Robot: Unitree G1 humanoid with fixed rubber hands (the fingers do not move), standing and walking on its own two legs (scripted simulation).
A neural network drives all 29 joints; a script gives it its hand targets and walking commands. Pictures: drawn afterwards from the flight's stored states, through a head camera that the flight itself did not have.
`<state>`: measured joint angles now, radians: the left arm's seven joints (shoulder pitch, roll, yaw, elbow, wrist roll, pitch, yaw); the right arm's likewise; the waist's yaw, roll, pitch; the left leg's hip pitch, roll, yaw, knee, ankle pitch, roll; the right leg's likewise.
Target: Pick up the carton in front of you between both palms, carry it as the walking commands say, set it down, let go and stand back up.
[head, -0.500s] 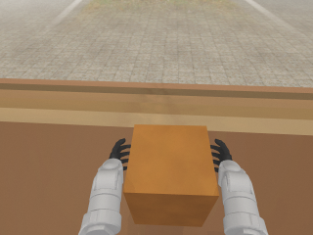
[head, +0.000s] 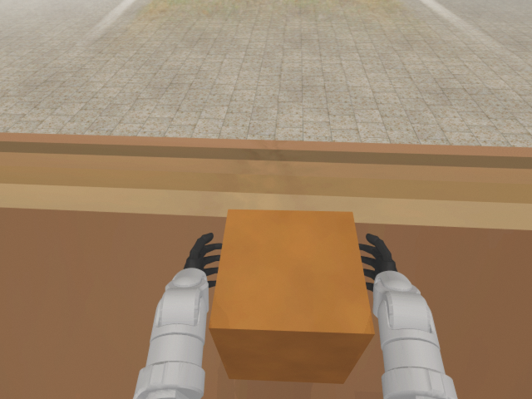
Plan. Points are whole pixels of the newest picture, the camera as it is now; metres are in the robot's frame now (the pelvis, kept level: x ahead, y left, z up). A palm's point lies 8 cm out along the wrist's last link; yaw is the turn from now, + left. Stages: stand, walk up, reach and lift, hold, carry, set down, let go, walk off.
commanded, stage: reach and lift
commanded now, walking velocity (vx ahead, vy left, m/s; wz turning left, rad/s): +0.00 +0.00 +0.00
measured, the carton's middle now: (287, 299) +0.29 +0.00 -0.04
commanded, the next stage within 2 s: hold in 0.30 s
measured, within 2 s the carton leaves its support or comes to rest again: neither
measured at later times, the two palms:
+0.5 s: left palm (192, 273) +0.28 +0.15 +0.05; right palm (389, 275) +0.29 -0.15 +0.05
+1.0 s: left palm (203, 235) +0.34 +0.14 +0.07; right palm (390, 232) +0.35 -0.16 +0.08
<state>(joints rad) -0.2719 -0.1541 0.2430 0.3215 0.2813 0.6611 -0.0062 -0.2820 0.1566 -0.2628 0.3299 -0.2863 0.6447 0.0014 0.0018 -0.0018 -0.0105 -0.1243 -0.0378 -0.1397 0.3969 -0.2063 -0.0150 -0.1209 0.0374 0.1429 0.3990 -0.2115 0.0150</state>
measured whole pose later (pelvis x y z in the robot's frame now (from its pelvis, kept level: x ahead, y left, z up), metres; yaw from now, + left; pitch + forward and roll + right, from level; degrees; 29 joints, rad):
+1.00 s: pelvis +0.07 -0.01 -0.01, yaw +1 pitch +4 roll +1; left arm -0.20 -0.14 0.11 -0.11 0.15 1.07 0.09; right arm -0.23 0.08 -0.14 -0.08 -0.11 1.06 -0.07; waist 0.00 -0.02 -0.18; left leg -0.31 0.02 0.11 0.53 -0.35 0.00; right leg -0.23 -0.05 -0.01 0.54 -0.38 0.01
